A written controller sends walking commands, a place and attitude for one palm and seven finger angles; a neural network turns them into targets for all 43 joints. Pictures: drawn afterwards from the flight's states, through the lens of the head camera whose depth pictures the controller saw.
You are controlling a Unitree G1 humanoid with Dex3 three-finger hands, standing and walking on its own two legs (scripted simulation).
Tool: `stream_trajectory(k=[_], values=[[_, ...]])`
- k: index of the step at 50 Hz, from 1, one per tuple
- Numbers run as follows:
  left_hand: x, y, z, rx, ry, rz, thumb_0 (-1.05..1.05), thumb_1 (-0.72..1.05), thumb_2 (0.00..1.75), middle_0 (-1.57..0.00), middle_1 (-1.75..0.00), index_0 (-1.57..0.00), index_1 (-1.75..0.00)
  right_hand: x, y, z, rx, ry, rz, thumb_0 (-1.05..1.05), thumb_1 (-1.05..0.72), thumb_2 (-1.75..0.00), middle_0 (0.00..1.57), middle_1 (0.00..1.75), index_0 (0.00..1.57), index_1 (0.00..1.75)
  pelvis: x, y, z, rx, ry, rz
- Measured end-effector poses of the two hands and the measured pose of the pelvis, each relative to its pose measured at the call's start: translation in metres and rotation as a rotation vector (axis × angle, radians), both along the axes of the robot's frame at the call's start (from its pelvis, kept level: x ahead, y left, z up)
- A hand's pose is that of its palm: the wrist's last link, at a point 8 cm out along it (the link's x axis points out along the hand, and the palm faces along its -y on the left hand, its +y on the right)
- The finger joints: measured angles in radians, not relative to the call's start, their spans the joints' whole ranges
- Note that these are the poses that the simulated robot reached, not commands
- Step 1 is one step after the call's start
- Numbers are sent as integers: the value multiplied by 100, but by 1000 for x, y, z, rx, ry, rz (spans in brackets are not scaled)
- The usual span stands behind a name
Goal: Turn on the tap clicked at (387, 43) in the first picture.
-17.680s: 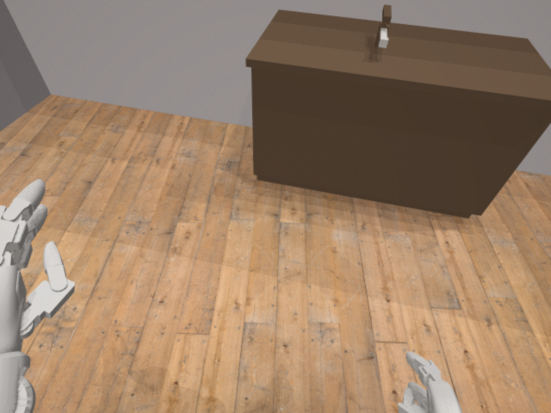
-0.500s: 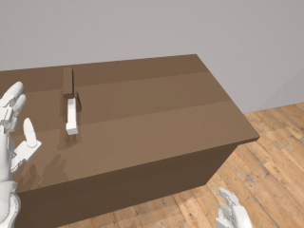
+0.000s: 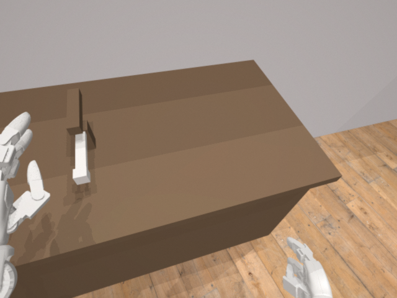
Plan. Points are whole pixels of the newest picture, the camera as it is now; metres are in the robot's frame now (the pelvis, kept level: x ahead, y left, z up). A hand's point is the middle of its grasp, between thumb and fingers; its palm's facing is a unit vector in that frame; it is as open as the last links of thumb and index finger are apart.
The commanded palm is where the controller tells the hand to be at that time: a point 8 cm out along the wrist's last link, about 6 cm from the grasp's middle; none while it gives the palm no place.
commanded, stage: come to a stop and stand still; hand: left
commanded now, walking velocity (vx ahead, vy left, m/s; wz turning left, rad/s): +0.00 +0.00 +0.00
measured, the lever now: (81, 175) +0.34 +0.29 +0.00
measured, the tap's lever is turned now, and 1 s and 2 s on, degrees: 0 0 0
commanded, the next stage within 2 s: look again from close up in 0.26 s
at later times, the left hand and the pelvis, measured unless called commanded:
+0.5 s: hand (28, 165) +0.25 +0.28 +0.17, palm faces +0.45 -0.80 -0.40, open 7.4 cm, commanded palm +0.17 +0.27 +0.17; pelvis +0.00 +0.00 +0.00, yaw -1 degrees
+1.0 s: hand (40, 197) +0.21 +0.25 +0.16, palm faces +0.37 -0.85 -0.37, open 7.4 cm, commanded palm +0.15 +0.28 +0.17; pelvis -0.01 +0.00 -0.01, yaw -1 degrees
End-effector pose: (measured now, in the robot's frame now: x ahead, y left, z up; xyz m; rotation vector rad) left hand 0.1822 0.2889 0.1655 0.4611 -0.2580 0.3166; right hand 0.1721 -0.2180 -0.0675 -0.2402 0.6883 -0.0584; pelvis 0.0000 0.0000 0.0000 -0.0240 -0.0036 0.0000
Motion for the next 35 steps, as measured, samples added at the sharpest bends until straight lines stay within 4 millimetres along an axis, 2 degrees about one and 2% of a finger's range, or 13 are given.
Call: stream_trajectory(k=[9,18,20,23,25,30,32,35], values=[[5,-4,1,-6,10,6,2,89,90,-21,-30,-21,-30,15,-9,5,-17,-11,-9,1,-90,-90,21,30,20,30,8,-4,1,0,6,1],[7,-5,1,-18,22,21,2,89,90,-21,-30,-21,-30,20,-6,3,-4,-5,-7,1,-90,-90,21,30,20,30,12,-6,1,1,8,1],[15,8,15,110,-17,22,2,88,90,-22,-30,-21,-30,18,-4,1,-22,8,33,1,-90,-90,21,30,20,30,8,-8,0,-3,17,7],[26,30,25,97,-93,78,2,88,90,-22,-30,-21,-30,14,-1,-2,0,14,47,1,-90,-90,21,30,20,30,5,-7,-1,-2,15,-11],[28,25,21,50,-94,71,2,89,90,-21,-30,-21,-30,10,-1,-1,19,-5,32,1,-90,-90,21,30,20,30,4,-3,-1,0,10,-20],[19,-4,0,-2,-6,-60,2,89,90,-20,-30,-20,-30,-2,-1,-1,22,-16,-26,1,-90,-90,21,30,20,30,6,6,-2,8,7,-25],[14,-4,-7,-1,22,-79,2,89,90,-21,-30,-21,-30,-7,-1,-2,10,0,-40,1,-90,-90,21,30,20,30,6,7,-2,9,6,-20],[9,8,-8,14,16,-52,2,88,90,-22,-30,-21,-30,-11,1,-3,-10,27,-37,1,-90,-90,21,30,20,30,5,7,-3,7,4,-7]])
